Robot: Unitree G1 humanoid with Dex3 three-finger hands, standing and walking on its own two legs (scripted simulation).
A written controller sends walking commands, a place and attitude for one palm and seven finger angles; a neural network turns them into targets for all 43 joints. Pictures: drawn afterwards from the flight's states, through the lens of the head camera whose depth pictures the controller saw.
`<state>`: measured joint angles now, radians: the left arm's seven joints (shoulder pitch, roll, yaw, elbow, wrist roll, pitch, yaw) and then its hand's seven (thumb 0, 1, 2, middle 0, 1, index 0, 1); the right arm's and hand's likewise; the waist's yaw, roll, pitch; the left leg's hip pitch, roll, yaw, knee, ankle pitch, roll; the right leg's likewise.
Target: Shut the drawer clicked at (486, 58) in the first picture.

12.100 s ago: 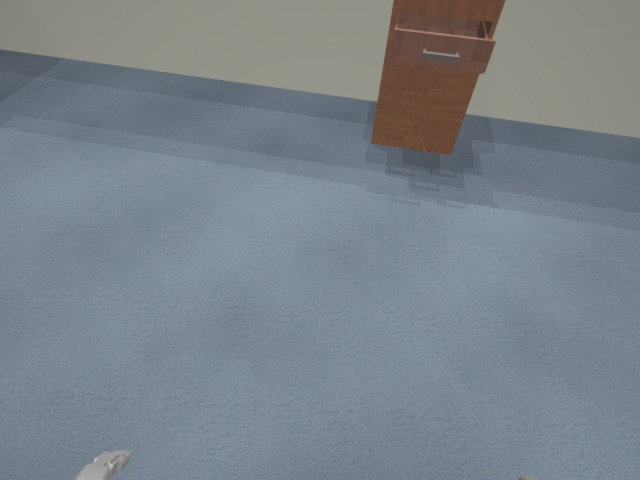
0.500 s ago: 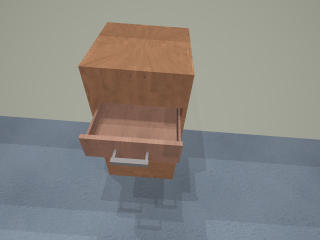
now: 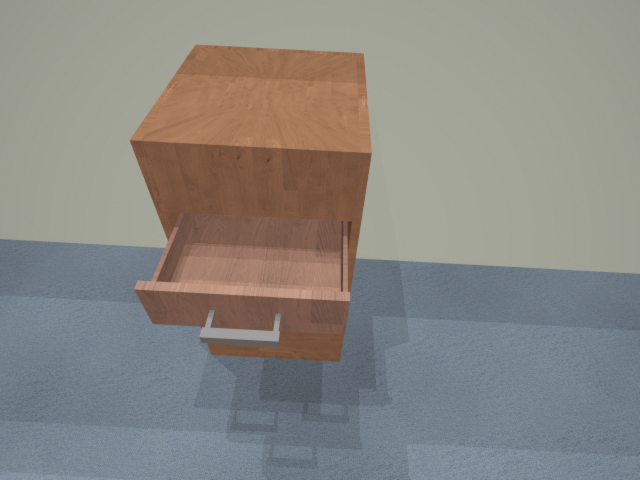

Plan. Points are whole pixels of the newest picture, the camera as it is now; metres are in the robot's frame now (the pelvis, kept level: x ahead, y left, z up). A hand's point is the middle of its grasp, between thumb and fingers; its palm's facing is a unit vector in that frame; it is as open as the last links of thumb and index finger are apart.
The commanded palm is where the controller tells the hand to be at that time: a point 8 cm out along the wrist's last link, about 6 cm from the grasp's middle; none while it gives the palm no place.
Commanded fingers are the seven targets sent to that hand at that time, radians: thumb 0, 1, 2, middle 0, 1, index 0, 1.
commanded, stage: come to a stop and stand still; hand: left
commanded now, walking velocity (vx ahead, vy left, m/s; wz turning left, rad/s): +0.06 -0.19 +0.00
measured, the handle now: (242, 327) +0.41 +0.17 -0.16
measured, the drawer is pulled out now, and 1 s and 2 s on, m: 0.20 0.20 0.20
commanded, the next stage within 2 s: look again from close up in 1.52 s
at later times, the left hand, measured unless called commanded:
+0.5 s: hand out of the picture +0.00 +0.16 -0.18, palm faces +0.06 -0.98 -0.19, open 7.3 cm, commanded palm none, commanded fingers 0.00 0.90 0.90 -0.20 -0.30 -0.20 -0.30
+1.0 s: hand out of the picture -0.15 +0.26 -0.17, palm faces +0.08 -0.97 -0.25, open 7.3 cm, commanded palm none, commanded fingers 0.00 0.90 0.90 -0.20 -0.30 -0.20 -0.30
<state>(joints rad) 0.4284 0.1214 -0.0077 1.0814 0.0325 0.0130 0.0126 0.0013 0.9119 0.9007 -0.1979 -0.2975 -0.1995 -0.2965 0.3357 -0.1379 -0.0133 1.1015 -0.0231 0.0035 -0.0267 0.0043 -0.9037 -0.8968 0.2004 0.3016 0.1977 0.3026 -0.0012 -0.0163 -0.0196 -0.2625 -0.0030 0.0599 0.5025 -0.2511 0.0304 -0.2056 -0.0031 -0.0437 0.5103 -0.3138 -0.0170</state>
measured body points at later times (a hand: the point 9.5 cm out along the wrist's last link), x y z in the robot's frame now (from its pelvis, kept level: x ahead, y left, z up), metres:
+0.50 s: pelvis +0.00 -0.01 +0.00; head +0.01 +0.00 +0.45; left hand -0.01 +0.21 -0.16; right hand +0.06 -0.24 -0.15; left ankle +0.01 +0.10 -0.73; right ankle -0.03 -0.11 -0.74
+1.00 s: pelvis -0.11 +0.08 +0.00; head -0.12 +0.07 +0.45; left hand -0.16 +0.31 -0.15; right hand -0.07 -0.16 -0.16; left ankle -0.03 +0.12 -0.71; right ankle -0.11 -0.03 -0.74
